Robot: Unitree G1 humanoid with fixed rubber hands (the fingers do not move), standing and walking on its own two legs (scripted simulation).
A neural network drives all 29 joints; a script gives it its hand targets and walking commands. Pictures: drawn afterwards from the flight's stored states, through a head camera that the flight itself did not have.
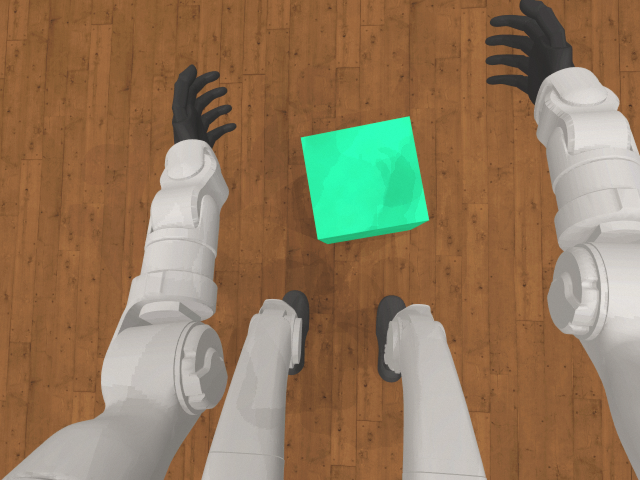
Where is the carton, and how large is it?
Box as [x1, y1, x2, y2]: [301, 116, 428, 243]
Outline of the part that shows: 409,116 301,137 318,239 326,243 395,232 410,229 428,220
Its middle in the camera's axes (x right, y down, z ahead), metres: +0.09 -0.10 +0.86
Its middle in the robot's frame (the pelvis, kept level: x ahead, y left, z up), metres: +0.48 -0.02 -0.51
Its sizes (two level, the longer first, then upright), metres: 0.210 0.200 0.250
